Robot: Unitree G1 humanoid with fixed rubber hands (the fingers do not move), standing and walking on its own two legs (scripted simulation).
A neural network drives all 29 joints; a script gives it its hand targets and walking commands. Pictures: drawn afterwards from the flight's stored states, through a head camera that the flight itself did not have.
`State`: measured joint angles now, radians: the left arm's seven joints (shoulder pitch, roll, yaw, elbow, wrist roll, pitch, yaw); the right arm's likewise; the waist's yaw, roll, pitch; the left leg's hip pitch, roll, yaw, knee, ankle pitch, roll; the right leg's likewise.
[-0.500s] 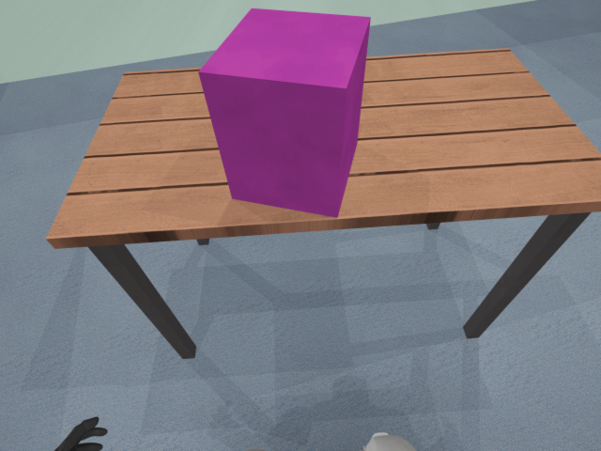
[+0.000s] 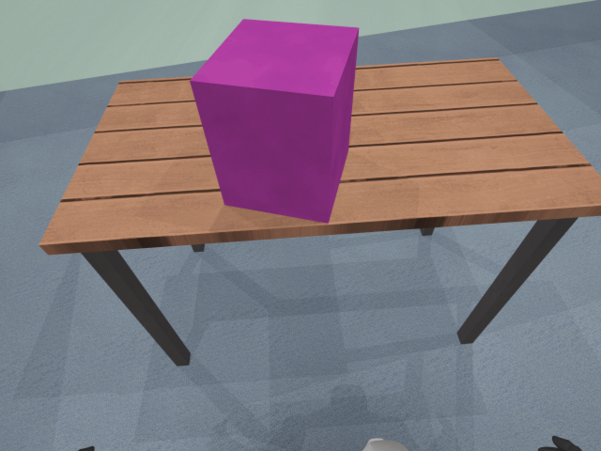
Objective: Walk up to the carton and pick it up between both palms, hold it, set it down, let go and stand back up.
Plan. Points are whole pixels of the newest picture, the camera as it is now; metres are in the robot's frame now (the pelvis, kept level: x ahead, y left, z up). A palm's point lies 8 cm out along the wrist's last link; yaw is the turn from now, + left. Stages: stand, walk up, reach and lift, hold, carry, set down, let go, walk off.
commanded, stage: walk up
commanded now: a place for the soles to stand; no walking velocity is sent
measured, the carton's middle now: (286, 123) +0.61 +0.03 +0.09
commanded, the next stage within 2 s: reach and lift in 1.98 s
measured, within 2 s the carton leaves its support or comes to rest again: neither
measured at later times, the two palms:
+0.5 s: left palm (22, 444) +0.16 +0.39 -0.08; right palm (529, 428) +0.16 -0.27 -0.07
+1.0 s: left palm (56, 364) +0.26 +0.38 -0.07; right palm (522, 420) +0.17 -0.27 -0.08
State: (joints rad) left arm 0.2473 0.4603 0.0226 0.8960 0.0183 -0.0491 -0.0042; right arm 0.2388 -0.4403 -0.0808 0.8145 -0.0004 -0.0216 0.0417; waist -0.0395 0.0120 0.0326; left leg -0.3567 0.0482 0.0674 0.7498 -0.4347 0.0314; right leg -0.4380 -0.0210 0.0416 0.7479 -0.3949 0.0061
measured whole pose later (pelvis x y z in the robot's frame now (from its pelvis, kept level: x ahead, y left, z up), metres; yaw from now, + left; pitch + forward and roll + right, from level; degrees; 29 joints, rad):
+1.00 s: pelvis +0.12 +0.06 +0.01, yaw -2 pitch -1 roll +0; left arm 0.13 0.45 0.02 0.90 0.02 -0.04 0.00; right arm 0.29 -0.43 -0.07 0.85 0.00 -0.02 0.02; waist 0.00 0.01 0.03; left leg -0.27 0.02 -0.01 0.63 -0.34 -0.01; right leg -0.36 -0.05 0.03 0.62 -0.25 0.02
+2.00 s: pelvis +0.12 +0.06 +0.01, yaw -2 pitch -1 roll +0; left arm 0.09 0.45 0.02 0.90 0.02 -0.01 0.00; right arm 0.22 -0.43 -0.07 0.89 0.00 -0.02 0.02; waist 0.00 0.01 0.03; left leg -0.27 0.02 -0.01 0.62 -0.33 -0.01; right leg -0.36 -0.05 0.03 0.60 -0.22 0.02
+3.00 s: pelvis +0.15 +0.07 +0.03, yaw -3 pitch -2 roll -1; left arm 0.32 0.43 0.02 0.08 -0.10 0.25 -0.07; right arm 0.40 -0.19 -0.07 0.20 0.04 -0.09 -0.12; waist 0.00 0.00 0.07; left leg -0.12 0.03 0.00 0.40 -0.25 -0.01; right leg -0.17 -0.04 0.03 0.31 -0.11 0.04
